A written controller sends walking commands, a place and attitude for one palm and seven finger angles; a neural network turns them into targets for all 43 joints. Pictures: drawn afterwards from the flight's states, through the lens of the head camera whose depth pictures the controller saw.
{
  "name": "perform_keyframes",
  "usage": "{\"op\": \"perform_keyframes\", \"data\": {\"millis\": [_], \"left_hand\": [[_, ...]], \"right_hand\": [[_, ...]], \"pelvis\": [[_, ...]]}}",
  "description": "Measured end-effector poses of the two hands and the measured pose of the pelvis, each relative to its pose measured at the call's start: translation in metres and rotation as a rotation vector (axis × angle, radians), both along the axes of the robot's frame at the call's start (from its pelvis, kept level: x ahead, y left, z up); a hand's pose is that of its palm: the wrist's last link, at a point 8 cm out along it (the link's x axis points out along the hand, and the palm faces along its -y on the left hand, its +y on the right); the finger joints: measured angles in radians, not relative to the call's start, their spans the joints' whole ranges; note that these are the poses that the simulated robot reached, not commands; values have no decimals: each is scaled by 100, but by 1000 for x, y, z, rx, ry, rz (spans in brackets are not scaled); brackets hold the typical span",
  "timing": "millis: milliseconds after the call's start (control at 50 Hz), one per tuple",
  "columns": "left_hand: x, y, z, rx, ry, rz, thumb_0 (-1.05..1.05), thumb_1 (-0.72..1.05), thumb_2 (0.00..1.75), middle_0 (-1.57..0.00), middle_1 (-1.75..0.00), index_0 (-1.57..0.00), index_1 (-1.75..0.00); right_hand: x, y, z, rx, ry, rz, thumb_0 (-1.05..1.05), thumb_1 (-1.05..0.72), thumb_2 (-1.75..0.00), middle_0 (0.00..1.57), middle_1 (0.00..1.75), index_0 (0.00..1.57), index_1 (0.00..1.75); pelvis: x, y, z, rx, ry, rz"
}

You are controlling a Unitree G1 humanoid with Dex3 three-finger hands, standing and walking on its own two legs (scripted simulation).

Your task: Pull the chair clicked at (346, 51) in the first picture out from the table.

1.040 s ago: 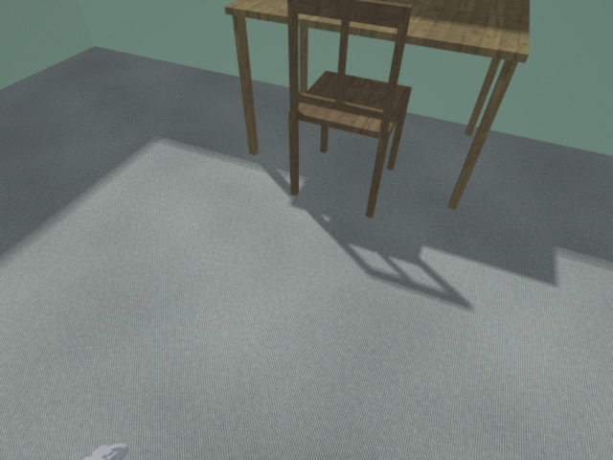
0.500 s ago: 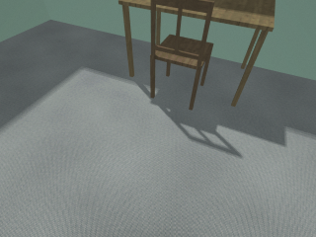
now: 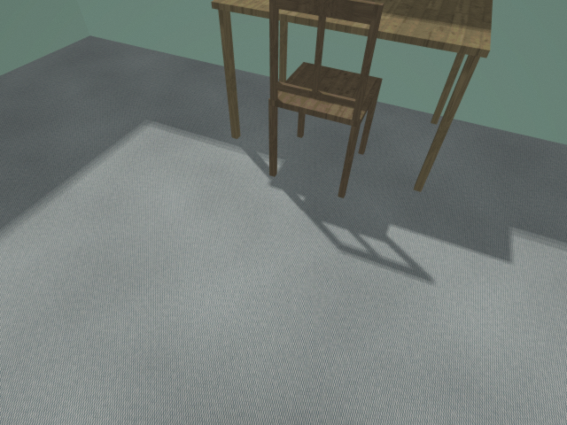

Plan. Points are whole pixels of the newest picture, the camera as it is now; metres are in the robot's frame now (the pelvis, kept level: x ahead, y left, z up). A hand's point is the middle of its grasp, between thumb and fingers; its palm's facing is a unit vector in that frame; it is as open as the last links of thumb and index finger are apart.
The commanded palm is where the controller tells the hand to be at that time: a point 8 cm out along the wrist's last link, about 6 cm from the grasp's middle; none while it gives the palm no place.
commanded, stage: look at it before walking up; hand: left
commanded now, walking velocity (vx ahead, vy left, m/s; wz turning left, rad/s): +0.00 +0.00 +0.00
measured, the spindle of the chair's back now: (318, 56) +1.41 -0.06 -0.09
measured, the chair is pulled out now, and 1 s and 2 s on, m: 0.00 0.00 0.00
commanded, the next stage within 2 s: walk to a spot facing it in 0.40 s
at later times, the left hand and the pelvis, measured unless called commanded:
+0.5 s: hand out of the picture +0.07 +0.24 -0.16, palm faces -0.02 -0.95 -0.32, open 7.4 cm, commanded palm none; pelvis +0.01 +0.00 +0.00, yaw +0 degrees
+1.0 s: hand out of the picture +0.11 +0.21 -0.18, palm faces +0.02 -0.99 -0.13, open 7.4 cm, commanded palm none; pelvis +0.11 +0.03 +0.00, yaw +2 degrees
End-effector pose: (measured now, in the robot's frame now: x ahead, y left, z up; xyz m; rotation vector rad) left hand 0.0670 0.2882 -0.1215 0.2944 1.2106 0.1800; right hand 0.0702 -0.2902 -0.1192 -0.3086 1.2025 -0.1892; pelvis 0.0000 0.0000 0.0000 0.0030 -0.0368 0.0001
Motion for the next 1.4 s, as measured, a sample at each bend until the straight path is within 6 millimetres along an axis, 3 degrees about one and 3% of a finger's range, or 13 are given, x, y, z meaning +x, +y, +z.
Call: {"op": "perform_keyframes", "data": {"millis": [580, 700, 800, 860, 920, 1000, 1100, 1180, 1240, 1280, 1320, 1400], "left_hand": [[1, -5, -1, 1, 13, 15, 1, 90, 90, -20, -30, -20, -30], [-16, -20, -20, -76, 58, 62, 0, 91, 90, -20, -30, -20, -30], [-40, -24, -43, -155, 147, 124, 0, 90, 90, -20, -30, -20, -30], [-41, -26, -45, -178, 238, 112, 1, 91, 90, -20, -30, -20, -30], [-19, -26, -39, -191, 254, 94, 1, 91, 90, -20, -30, -20, -30], [35, -27, -32, -196, 188, 84, 1, 91, 90, -20, -30, -20, -30], [126, -35, -31, -187, 87, 41, 1, 91, 90, -20, -30, -20, -29], [212, -52, -33, -176, 2, -19, 1, 91, 90, -20, -30, -20, -29], [272, -66, -38, -162, -94, -44, 1, 91, 90, -20, -30, -20, -29], [297, -72, -38, -155, -152, -28, 1, 91, 90, -20, -30, -20, -29], [306, -76, -35, -157, -165, 3, 0, 91, 90, -20, -30, -20, -30], [301, -74, -28, -146, -115, 79, -1, 92, 90, -20, -30, -20, -30]], "right_hand": [[11, -1, 0, -1, 3, 3, 0, -91, -90, 21, 30, 21, 29], [-4, 24, -11, 36, 78, -2, 0, -91, -90, 20, 30, 20, 29], [-11, 57, -18, 57, 136, -24, 0, -91, -90, 20, 30, 20, 29], [-19, 76, -18, 77, 145, -80, 0, -91, -90, 20, 30, 21, 29], [-35, 95, -13, 102, 205, -131, 0, -91, -90, 20, 30, 21, 29], [-54, 116, -6, 136, 332, -174, 0, -91, -90, 21, 30, 21, 29], [-56, 126, -3, 168, 445, -236, 0, -91, -90, 21, 30, 21, 29], [-35, 120, -12, 190, 490, -279, 0, -91, -90, 21, 30, 21, 29], [-6, 106, -27, 201, 514, -284, 0, -91, -90, 21, 30, 21, 29], [26, 91, -37, 199, 500, -262, 0, -91, -90, 21, 30, 21, 29], [71, 75, -42, 182, 435, -228, 0, -91, -90, 21, 30, 21, 29], [185, 49, -39, 138, 231, -138, 0, -91, -90, 20, 30, 20, 29]], "pelvis": [[10, -3, 1, -3, 0, 0], [28, 3, -4, -17, 16, 18], [52, 22, -12, -23, 14, 34], [69, 30, -11, -18, 23, 8], [86, 34, -4, -21, 32, 15], [111, 33, 1, -24, 39, 28], [151, 26, -3, -16, 41, 20], [192, 13, -13, -9, 40, 8], [228, -2, -28, -3, 34, 17], [246, -9, -33, -9, 24, 29], [262, -13, -29, -18, 7, 44], [294, -14, -17, -26, 0, 55]]}}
